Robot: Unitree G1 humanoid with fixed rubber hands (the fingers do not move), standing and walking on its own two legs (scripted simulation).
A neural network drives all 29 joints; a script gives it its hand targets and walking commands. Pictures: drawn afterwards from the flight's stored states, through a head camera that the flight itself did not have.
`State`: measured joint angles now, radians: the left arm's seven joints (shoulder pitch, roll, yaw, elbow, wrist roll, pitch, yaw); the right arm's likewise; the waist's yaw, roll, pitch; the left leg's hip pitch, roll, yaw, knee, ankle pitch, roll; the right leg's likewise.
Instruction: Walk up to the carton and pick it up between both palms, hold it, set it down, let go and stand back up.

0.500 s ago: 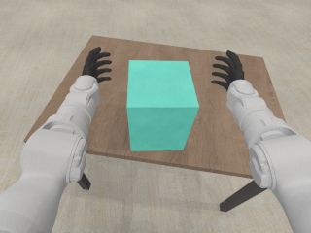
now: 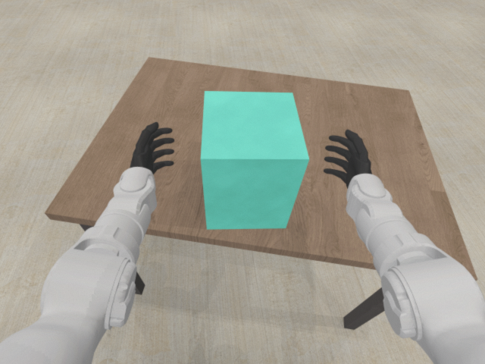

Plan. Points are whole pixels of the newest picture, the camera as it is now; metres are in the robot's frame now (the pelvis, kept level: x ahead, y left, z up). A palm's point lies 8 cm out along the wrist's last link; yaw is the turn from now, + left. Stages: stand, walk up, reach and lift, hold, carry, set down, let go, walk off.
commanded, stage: set down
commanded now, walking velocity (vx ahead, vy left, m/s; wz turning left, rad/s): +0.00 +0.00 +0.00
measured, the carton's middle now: (247, 164) +0.53 +0.06 -0.01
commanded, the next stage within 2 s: none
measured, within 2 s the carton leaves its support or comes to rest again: neither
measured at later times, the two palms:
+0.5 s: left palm (147, 208) +0.37 +0.22 +0.03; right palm (360, 217) +0.39 -0.15 +0.04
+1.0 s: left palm (144, 259) +0.30 +0.22 -0.03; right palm (363, 271) +0.32 -0.16 -0.01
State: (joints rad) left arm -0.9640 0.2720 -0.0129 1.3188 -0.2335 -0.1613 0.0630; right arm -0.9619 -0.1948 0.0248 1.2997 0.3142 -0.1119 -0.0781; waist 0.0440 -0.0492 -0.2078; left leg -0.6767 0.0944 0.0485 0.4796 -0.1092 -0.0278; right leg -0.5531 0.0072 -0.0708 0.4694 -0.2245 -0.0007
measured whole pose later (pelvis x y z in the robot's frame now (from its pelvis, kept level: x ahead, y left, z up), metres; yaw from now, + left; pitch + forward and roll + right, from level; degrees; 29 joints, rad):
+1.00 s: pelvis +0.02 +0.00 +0.00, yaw +0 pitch +7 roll -1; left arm -0.29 0.15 0.11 0.98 -0.08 -0.42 0.03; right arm -0.36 -0.12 0.13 1.12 0.27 -0.51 -0.05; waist 0.01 -0.05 -0.07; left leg -0.46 0.08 0.06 0.54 -0.20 -0.03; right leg -0.33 -0.01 -0.06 0.52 -0.31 0.00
